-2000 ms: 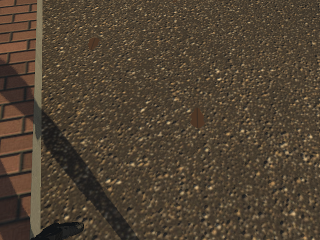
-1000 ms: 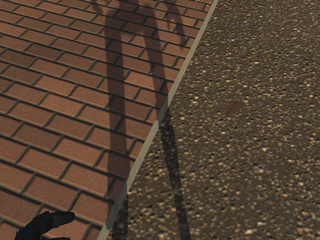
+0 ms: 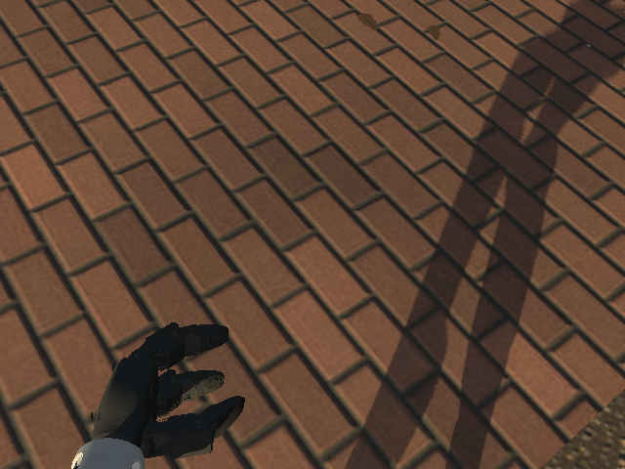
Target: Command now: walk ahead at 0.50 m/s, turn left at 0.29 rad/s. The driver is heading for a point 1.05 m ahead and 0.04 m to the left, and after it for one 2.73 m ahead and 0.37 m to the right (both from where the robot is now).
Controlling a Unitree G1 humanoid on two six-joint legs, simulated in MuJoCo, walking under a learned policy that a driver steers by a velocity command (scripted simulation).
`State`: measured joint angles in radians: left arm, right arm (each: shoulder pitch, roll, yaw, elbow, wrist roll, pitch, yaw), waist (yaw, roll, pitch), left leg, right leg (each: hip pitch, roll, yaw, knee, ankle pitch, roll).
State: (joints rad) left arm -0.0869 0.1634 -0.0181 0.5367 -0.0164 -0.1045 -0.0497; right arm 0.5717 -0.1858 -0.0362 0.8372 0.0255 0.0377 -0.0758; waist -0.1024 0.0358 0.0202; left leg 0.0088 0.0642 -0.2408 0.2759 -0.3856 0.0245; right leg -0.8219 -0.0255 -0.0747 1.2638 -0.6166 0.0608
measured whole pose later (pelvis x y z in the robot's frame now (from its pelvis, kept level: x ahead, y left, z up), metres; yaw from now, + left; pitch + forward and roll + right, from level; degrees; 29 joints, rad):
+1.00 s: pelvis +0.29 -0.05 +0.14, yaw +2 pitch +2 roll +1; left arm 0.32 0.23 0.03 0.90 -0.02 -0.04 0.03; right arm 0.20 -0.26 -0.05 0.93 0.01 -0.04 -0.01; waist 0.02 -0.02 -0.06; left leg -0.35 -0.03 0.01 0.73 -0.38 0.03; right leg -0.26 -0.03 0.01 0.37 -0.15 -0.03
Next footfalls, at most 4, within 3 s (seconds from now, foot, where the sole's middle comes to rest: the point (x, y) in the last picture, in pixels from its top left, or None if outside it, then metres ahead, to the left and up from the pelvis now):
0.32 left None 0.37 0.05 -0.65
0.76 right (383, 465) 0.37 -0.17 -0.65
1.10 left None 0.33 0.07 -0.65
1.44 right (352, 381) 0.53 -0.14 -0.65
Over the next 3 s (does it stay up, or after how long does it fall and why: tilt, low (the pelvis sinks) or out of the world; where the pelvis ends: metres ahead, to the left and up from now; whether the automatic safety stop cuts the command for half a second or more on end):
stays up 0.45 -0.05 0.12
